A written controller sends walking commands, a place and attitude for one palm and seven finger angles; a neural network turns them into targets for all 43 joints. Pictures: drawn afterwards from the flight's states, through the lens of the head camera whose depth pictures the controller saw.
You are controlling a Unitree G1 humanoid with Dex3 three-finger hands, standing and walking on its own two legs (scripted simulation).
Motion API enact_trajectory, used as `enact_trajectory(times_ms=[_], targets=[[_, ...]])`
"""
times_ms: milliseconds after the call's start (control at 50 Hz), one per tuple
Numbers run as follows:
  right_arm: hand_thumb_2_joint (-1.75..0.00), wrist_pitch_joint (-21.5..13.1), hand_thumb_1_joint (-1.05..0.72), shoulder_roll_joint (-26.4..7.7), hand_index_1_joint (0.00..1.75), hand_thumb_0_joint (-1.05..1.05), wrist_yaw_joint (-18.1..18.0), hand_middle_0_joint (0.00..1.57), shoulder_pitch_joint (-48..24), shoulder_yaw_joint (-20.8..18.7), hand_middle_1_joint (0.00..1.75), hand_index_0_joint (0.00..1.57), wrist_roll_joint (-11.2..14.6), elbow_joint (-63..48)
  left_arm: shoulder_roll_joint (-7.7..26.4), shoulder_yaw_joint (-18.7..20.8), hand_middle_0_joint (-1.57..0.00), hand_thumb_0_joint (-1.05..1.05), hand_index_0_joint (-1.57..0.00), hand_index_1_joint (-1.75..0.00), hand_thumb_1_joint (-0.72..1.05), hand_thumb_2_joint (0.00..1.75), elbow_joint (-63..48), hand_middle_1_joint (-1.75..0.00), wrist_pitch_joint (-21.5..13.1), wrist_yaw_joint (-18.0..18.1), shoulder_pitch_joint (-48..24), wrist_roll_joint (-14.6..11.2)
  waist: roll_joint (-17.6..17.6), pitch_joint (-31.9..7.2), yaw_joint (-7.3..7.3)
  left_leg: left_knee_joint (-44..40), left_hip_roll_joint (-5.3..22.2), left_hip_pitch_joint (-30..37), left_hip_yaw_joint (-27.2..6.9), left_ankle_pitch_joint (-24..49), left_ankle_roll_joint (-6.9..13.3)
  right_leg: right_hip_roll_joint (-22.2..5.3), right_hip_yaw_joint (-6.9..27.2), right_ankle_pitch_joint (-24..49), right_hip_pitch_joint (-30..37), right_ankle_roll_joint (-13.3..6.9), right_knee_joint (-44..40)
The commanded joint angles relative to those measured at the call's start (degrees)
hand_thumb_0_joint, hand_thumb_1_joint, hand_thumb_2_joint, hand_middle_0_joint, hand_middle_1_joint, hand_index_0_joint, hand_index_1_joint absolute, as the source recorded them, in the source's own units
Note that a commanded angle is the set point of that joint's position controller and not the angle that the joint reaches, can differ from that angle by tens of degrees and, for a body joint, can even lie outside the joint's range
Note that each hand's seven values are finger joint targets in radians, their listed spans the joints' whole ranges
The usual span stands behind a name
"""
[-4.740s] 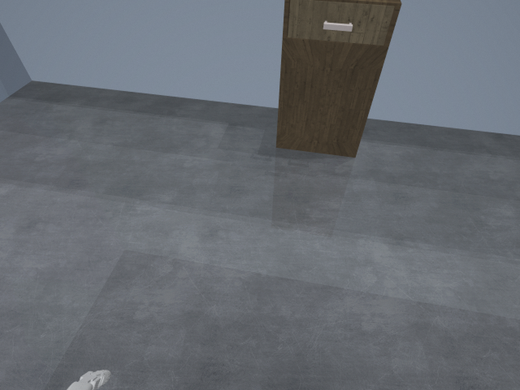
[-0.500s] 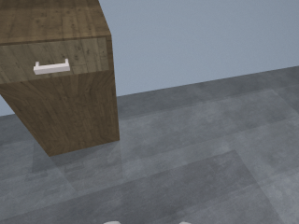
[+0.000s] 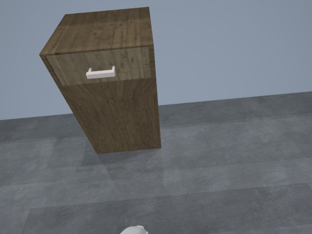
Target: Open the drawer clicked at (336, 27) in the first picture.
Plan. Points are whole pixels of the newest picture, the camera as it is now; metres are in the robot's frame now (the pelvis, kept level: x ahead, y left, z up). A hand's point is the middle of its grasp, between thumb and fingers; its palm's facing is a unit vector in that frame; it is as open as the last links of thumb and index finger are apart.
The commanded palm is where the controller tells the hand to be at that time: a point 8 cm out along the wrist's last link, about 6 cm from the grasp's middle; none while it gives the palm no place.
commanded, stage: take the last steps up to it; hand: left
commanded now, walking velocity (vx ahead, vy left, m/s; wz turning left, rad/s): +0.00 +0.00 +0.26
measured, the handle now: (101, 71) +0.77 +0.29 -0.02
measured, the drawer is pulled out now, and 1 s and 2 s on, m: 0.00 0.00 0.00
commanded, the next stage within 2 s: come to a stop and stand still in 1.10 s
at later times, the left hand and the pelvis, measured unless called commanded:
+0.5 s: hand out of the picture -0.03 +0.24 -0.17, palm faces +0.15 -0.97 -0.17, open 7.3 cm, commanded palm none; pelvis +0.02 +0.05 +0.01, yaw +6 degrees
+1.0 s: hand (103, 200) +0.25 +0.20 -0.16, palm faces +0.15 -0.96 -0.22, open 7.1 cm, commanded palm none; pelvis +0.19 +0.01 +0.00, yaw +6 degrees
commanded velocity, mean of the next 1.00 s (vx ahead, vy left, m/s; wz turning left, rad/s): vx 0.26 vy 0.00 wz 0.04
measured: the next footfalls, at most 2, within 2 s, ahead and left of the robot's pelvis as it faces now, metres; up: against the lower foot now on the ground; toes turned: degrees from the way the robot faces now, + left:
left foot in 0.34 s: -0.01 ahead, +0.14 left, +0.00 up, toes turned +11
right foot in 0.80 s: +0.27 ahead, -0.07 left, +0.00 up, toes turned -3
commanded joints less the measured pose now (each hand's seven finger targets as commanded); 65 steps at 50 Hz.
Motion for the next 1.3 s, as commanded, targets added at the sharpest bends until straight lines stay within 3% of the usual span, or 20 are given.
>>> enact_trajectory(times_ms=[0,80,160,260,280,320,340,460,680,740,760,780,800,840,940,1120,1180,1200,1240,1280], targets=[[-0.9,-1.1,-0.9,-3.7,0.3,0.0,0.1,0.2,0.8,-0.8,0.3,0.2,0.1,-2.6,10.0,2.1,-0.2,0.0,-0.2,-0.3,0.9,0.9,-4.1,-0.3,-2.0,0.8,-1.6,-0.1,-12.4,1.2,-0.73,12.3,3.4,-3.4,0.5,2.9,-1.7,-13.6,8.0,15.8,0.3,-4.6,-14.1],[-0.9,-1.4,-0.9,-2.3,0.3,0.0,-0.1,0.2,-2.7,0.1,0.3,0.2,0.2,-2.6,10.7,2.3,-0.2,0.0,-0.2,-0.3,0.9,0.9,-1.3,-0.3,-2.2,0.8,5.0,0.4,-13.0,-0.8,2.34,2.5,4.1,-1.3,2.8,0.1,-2.6,-14.7,8.1,18.4,6.5,-5.8,-13.4],[-0.9,-2.5,-0.9,-1.3,0.3,0.0,0.3,0.2,-6.1,0.9,0.3,0.2,0.1,-3.1,12.2,2.8,-0.2,0.0,-0.2,-0.3,0.9,0.9,2.0,-0.3,-2.7,0.2,9.8,0.7,-13.7,-0.3,5.05,-8.5,4.9,0.7,5.2,-2.7,-1.6,-17.0,11.3,5.7,9.4,-6.8,-16.2],[-0.9,-4.5,-0.9,-0.2,0.3,0.0,0.1,0.2,1.7,1.7,0.3,0.2,0.2,0.2,11.8,2.7,-0.2,0.0,-0.2,-0.3,0.9,0.9,4.0,-0.3,-2.6,-0.4,7.3,0.3,-12.8,-0.5,1.42,-28.6,3.2,18.5,9.2,3.0,0.6,-13.2,7.1,-6.8,-0.2,-3.9,-13.5],[-0.9,-5.1,-0.9,-1.6,0.3,0.0,-0.4,0.2,5.8,1.6,0.3,0.2,0.3,1.9,10.4,2.3,-0.2,0.0,-0.2,-0.3,0.9,0.9,3.9,-0.3,-2.3,-0.6,5.9,-0.2,-7.7,-1.5,-0.48,-34.2,4.4,26.6,7.4,5.2,1.0,-10.7,4.0,-8.9,-5.8,-1.7,-8.8],[-0.9,-5.6,-0.9,-9.9,0.3,0.0,-1.3,0.2,14.0,-0.3,0.3,0.2,-0.3,4.1,4.4,0.6,-0.2,0.0,-0.2,-0.3,0.9,0.9,1.3,-0.3,-2.3,-1.2,2.7,-0.3,15.7,-0.4,-4.4,-44.4,24.0,35.3,-18.5,-2.7,9.3,-1.2,-5.3,-14.8,-24.3,3.0,14.4],[-0.9,-5.2,-0.9,-10.1,0.3,0.0,-1.5,0.2,15.1,-0.2,0.3,0.2,-0.2,4.3,5.8,0.8,-0.2,0.0,-0.2,-0.3,0.9,0.9,-0.1,-0.3,-2.5,-1.2,-1.5,0.2,10.3,3.6,-5.15,-45.8,26.6,31.1,-19.6,-4.3,12.3,-2.6,-1.1,-14.5,-26.5,1.9,21.2],[-0.9,-7.7,-0.9,-3.3,0.3,0.0,-2.6,0.2,9.7,2.0,0.3,0.2,0.1,4.7,4.7,1.1,-0.2,0.0,-0.2,-0.3,0.9,0.9,4.7,-0.3,-2.2,-2.6,1.9,0.2,3.7,6.8,-0.08,-45.4,17.8,25.4,-4.3,19.5,10.6,-4.5,1.5,0.1,-23.3,2.8,28.7],[-0.9,-8.1,-0.9,-2.9,0.3,0.0,-2.9,0.2,17.0,1.8,0.3,0.2,-0.5,9.5,3.2,0.8,-0.2,0.0,-0.2,-0.3,0.9,0.9,1.2,-0.3,-2.6,-2.7,-9.3,-0.3,3.5,7.5,-2.09,-40.8,18.6,28.0,0.1,34.1,10.1,-2.3,-1.6,2.4,-17.3,1.0,8.3],[-0.9,-8.1,-0.9,-3.7,0.3,0.0,-2.8,0.2,15.2,1.6,0.3,0.2,0.0,10.0,5.5,1.9,-0.2,0.0,-0.2,-0.3,0.9,0.9,5.2,-0.3,-3.6,-2.3,3.8,-0.1,-0.1,0.5,4.53,-25.7,15.6,23.5,3.5,43.6,7.4,1.5,-3.5,7.0,3.2,-0.9,-0.6],[-0.9,-8.4,-0.9,-2.6,0.3,0.0,-2.4,0.2,15.1,1.8,0.3,0.2,0.6,9.6,8.8,2.9,-0.2,0.0,-0.2,-0.3,0.9,0.9,7.7,-0.3,-4.4,-1.9,11.9,0.3,-4.5,-4.6,7.89,-13.5,12.7,14.7,5.7,36.1,5.1,-3.3,2.5,9.0,17.3,-3.0,-1.9],[-0.9,-8.6,-0.9,0.9,0.3,0.0,-2.0,0.2,17.4,2.2,0.3,0.2,1.2,8.2,14.7,4.6,-0.2,0.0,-0.2,-0.3,0.9,0.9,9.3,-0.3,-4.9,-1.2,18.8,0.5,-18.0,-11.7,9.16,5.1,3.9,1.4,9.3,3.4,2.3,-19.7,24.9,13.4,28.9,-9.2,-7.8],[-0.9,-8.2,-0.9,0.0,0.3,0.0,-2.2,0.2,15.2,2.1,0.3,0.2,1.4,7.0,16.7,4.4,-0.2,0.0,-0.2,-0.3,0.9,0.9,9.8,-0.3,-4.7,-1.0,20.0,-0.8,-16.5,-12.8,8.59,17.0,3.2,-2.0,3.6,-10.6,3.0,-24.4,32.6,15.5,26.3,-12.4,-13.4],[-0.9,-7.4,-0.9,0.7,0.3,0.0,-1.7,0.2,10.7,1.4,0.3,0.2,1.0,7.0,11.5,3.5,-0.2,0.0,-0.2,-0.3,0.9,0.9,7.0,-0.3,-4.3,-0.5,8.3,-0.9,-9.5,-2.3,5.42,20.6,8.3,-3.2,1.1,-2.1,3.8,-21.0,25.5,-1.6,10.4,-10.6,-18.4],[-0.9,-4.8,-0.9,4.6,0.3,0.0,-1.1,0.2,14.3,1.9,0.3,0.2,-0.2,8.4,5.1,1.1,-0.2,0.0,-0.2,-0.3,0.9,0.9,5.6,-0.3,-5.1,-0.3,1.3,-0.1,-8.0,3.1,-1.82,8.7,10.2,3.7,3.6,6.7,1.3,-13.2,6.8,5.3,-7.0,-6.7,-22.0],[-0.9,-6.0,-0.9,3.5,0.3,0.0,-0.2,0.2,2.3,2.1,0.3,0.2,0.0,3.5,7.3,1.7,-0.2,0.0,-0.2,-0.3,0.9,0.9,7.9,-0.3,-5.0,-0.7,7.1,0.1,-9.8,2.8,1.71,-14.7,8.1,4.1,7.1,8.2,0.7,-13.2,6.6,9.9,1.7,-8.8,-19.5],[-0.9,-6.8,-0.9,2.5,0.3,0.0,-0.4,0.2,4.9,2.4,0.3,0.2,0.0,4.2,7.1,1.7,-0.2,0.0,-0.2,-0.3,0.9,0.9,8.1,-0.3,-4.4,-0.5,6.6,-0.1,-7.8,1.5,-0.11,-24.5,6.8,14.1,8.2,12.3,1.0,-11.5,4.9,8.5,-0.5,-6.9,-13.7],[-0.9,-7.4,-0.9,1.6,0.3,0.0,-0.8,0.2,7.1,2.6,0.3,0.2,-0.1,5.6,5.4,1.1,-0.2,0.0,-0.2,-0.3,0.9,0.9,8.6,-0.3,-4.0,-0.3,7.1,-0.4,-3.6,-0.1,-0.67,-29.5,7.1,20.4,6.6,18.0,0.8,-8.5,3.1,11.7,-1.6,-5.0,-7.5],[-0.9,-7.7,-0.9,-4.2,0.3,0.0,-2.2,0.2,10.8,2.3,0.3,0.2,0.1,6.3,0.6,-0.4,-0.2,0.0,-0.2,-0.3,0.9,0.9,9.1,-0.3,-3.5,0.1,11.6,-1.2,11.6,-6.4,0.26,-31.8,22.9,29.8,-8.2,51.8,7.8,-1.3,-1.8,-3.9,-6.3,1.0,5.5],[-0.9,-6.8,-0.9,-2.8,0.3,0.0,-3.5,0.2,6.6,3.4,0.3,0.2,0.3,6.8,0.9,-0.9,-0.2,0.0,-0.2,-0.3,0.9,0.9,10.6,-0.3,-2.4,0.9,11.4,-1.2,9.3,-4.6,1.14,-33.5,23.1,27.0,-5.3,68.3,10.7,-1.8,1.8,-14.2,-4.4,2.2,9.4]])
